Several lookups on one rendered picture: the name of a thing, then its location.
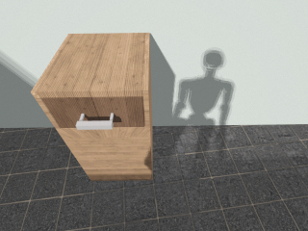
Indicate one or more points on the drawer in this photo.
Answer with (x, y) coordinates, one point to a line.
(128, 110)

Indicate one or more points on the handle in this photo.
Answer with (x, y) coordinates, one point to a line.
(82, 124)

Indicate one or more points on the cabinet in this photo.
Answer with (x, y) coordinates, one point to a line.
(104, 65)

